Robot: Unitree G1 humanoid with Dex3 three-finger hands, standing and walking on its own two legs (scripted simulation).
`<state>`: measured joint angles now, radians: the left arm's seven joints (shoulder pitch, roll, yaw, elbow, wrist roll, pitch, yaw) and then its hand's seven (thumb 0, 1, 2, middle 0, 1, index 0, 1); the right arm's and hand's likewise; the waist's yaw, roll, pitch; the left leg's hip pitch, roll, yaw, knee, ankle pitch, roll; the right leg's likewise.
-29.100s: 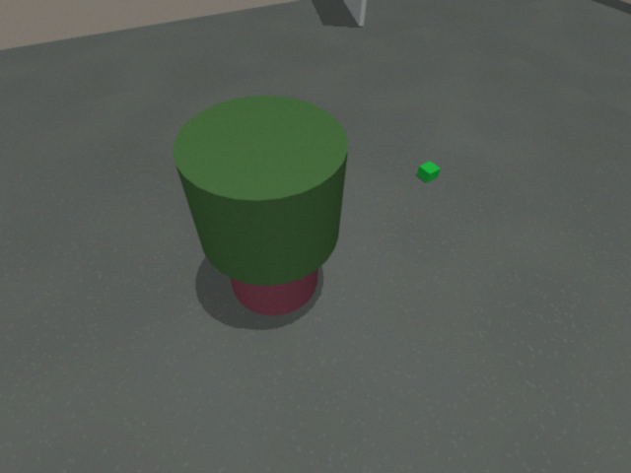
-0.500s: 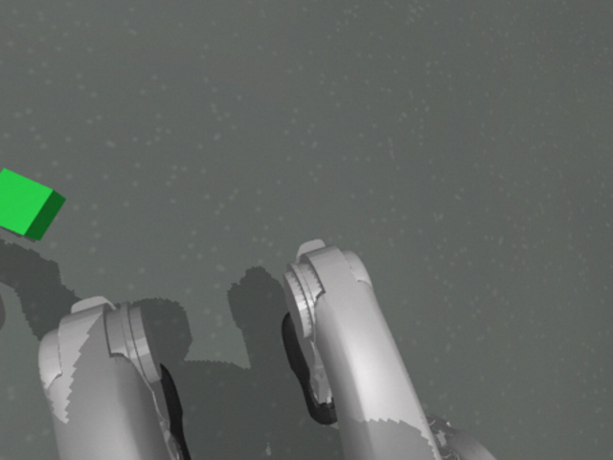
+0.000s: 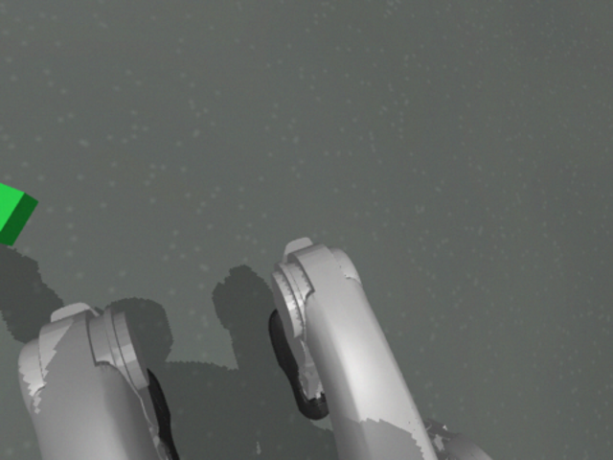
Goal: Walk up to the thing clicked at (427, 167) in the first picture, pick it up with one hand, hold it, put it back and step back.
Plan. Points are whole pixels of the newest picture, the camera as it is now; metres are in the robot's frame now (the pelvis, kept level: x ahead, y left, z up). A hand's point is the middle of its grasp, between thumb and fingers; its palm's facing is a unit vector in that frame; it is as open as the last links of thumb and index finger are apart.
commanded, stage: rise first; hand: left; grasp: from above
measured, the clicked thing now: out of the picture +0.48 +0.30 -0.29
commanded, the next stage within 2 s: approach in 1.16 s
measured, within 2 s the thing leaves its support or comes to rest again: neither
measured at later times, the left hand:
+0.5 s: hand out of the picture +0.45 +0.33 -0.17, palm faces -0.17 -0.36 -0.92, open 13.7 cm
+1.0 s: hand out of the picture +0.44 +0.34 -0.17, palm faces -0.18 -0.36 -0.92, open 13.8 cm
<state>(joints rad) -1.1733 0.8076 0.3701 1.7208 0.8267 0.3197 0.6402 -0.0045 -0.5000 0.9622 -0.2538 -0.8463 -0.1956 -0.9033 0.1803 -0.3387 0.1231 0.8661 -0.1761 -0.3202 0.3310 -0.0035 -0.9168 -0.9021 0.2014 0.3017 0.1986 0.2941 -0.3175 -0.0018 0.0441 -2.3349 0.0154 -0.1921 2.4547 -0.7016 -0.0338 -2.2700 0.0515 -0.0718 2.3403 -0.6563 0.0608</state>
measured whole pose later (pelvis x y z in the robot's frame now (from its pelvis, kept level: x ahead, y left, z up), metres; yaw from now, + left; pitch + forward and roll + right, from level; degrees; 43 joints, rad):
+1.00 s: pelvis -0.01 +0.00 +0.01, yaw +0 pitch +32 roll -10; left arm -1.19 0.83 0.34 1.74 0.82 0.33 0.65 0.00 -0.49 0.95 -0.26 -0.82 -0.20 -0.88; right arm 0.19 -0.34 0.14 0.87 -0.17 -0.35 0.34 0.00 -0.92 -0.90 0.20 0.30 0.20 0.29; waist -0.34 -0.01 0.06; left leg -2.31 0.02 -0.20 2.43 -0.69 -0.03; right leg -2.24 0.05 -0.08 2.31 -0.64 0.06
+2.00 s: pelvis -0.01 +0.00 +0.02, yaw -1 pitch +31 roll -10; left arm -1.24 0.86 0.34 1.77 0.77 0.38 0.69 0.00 -0.59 1.04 -0.10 -0.99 -0.06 -1.03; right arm 0.23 -0.35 0.17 0.86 -0.19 -0.34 0.37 0.00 -0.91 -0.89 0.20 0.30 0.20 0.29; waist -0.40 -0.01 0.10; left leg -2.28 0.03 -0.21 2.40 -0.69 -0.04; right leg -2.21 0.06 -0.10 2.27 -0.62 0.06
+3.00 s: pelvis -0.01 +0.00 +0.02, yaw -3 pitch +29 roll -12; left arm -1.30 0.96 0.30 1.86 0.78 0.31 0.76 0.00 -0.58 1.03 -0.09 -1.04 -0.07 -1.06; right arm 0.18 -0.37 0.26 0.80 -0.23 -0.39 0.36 -0.01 -0.91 -0.90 0.20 0.30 0.20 0.29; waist -0.47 -0.09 0.20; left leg -2.26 0.02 -0.26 2.42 -0.69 -0.04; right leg -2.18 0.06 -0.13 2.26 -0.62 0.06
